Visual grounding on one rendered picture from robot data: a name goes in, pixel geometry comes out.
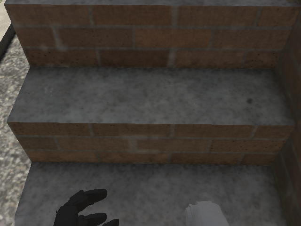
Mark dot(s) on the left robot hand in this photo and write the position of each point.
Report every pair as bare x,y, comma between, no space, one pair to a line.
67,215

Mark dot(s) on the right robot thigh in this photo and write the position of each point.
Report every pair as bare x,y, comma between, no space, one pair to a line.
204,213

